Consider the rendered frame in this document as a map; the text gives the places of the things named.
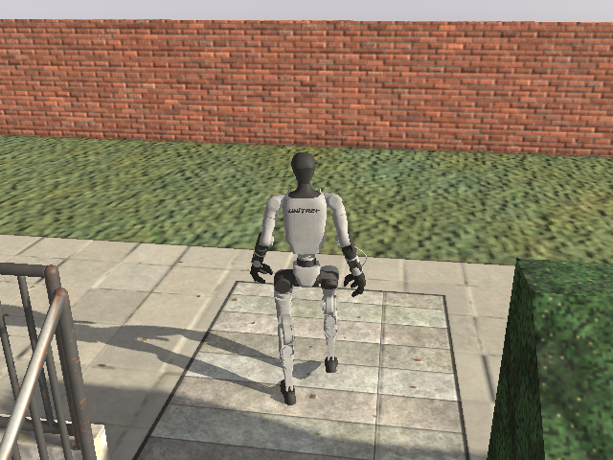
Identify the robot right upper arm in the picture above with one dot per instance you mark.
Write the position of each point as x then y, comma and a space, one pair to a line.
339, 217

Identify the robot left upper arm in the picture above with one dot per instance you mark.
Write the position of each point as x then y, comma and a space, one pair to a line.
274, 204

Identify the robot left forearm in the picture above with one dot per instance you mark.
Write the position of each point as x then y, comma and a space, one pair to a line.
259, 253

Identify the left robot hand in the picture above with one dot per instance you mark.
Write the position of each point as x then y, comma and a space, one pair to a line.
264, 270

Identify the left robot thigh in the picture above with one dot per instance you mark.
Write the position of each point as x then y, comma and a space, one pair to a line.
283, 285

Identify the robot right forearm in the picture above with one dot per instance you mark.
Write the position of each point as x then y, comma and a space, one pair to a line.
352, 258

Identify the right robot hand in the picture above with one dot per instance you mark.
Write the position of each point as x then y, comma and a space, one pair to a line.
358, 281

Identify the robot left shin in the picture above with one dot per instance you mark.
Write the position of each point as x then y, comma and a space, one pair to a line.
287, 359

